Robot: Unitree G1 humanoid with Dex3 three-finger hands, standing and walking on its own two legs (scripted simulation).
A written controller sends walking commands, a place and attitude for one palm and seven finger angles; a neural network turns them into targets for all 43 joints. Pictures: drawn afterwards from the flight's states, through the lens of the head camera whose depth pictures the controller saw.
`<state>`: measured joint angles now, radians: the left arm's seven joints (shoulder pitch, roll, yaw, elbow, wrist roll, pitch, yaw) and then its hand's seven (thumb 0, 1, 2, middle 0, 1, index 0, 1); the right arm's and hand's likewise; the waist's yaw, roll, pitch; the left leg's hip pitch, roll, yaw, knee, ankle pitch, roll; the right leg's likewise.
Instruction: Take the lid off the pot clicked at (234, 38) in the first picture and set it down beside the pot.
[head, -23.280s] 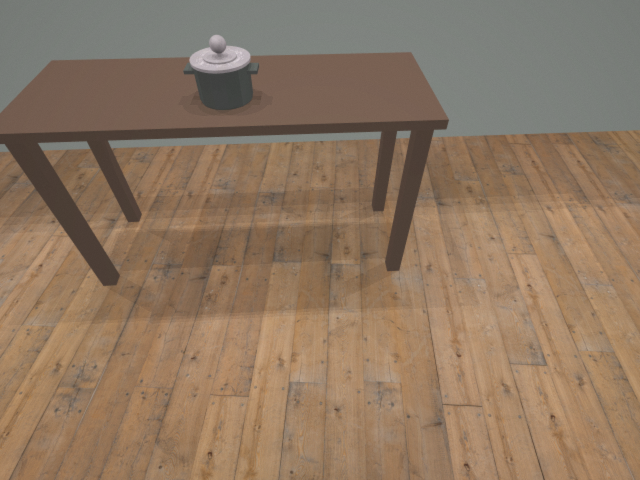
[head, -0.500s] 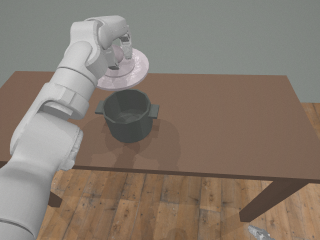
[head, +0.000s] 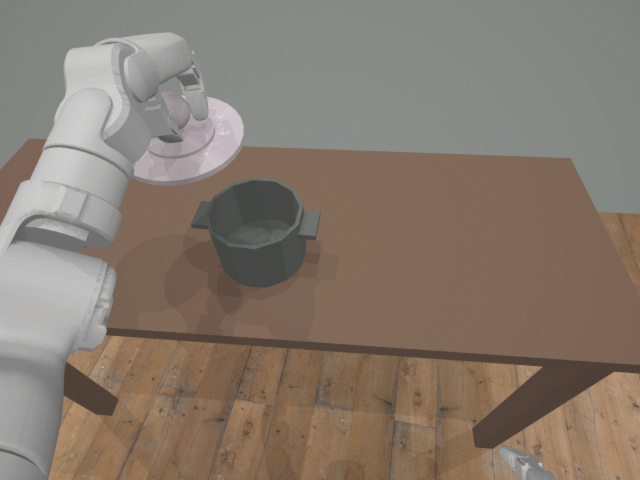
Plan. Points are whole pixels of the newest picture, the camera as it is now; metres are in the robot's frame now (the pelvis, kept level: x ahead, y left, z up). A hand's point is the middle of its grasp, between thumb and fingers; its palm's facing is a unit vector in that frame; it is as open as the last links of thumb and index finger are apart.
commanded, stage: move the lid sideways beside the pot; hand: left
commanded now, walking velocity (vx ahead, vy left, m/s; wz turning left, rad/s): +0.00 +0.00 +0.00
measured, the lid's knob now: (171, 111) +0.49 +0.18 +0.21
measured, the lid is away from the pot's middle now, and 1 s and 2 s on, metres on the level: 0.07 0.20 0.25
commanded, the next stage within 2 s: lower the lid onto the table in 1.58 s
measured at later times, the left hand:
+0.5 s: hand (126, 112) +0.47 +0.22 +0.22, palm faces -0.30 -0.07 -0.95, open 6.6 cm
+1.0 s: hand (56, 127) +0.46 +0.30 +0.22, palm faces -0.32 -0.09 -0.94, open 6.6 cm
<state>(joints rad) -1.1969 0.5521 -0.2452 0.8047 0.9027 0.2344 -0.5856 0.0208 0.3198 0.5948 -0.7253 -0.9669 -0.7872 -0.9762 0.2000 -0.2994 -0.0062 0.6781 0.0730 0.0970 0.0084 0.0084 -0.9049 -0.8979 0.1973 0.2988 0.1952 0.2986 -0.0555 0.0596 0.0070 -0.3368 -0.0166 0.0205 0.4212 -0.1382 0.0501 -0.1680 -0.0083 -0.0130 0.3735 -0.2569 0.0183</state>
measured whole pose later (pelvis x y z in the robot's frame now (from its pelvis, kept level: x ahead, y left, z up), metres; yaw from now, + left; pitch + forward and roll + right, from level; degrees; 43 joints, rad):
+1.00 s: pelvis +0.00 +0.01 +0.00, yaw +0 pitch +5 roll -2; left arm -1.19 0.80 -0.15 0.87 0.92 0.08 -0.62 0.02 0.32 0.59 -0.72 -0.97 -0.79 -0.98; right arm 0.23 -0.32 -0.01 0.69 0.09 0.12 -0.01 0.01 -0.90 -0.90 0.20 0.30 0.20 0.30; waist -0.06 0.04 0.03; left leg -0.39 -0.02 0.01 0.45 -0.14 0.06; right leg -0.19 0.00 -0.02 0.34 -0.23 0.03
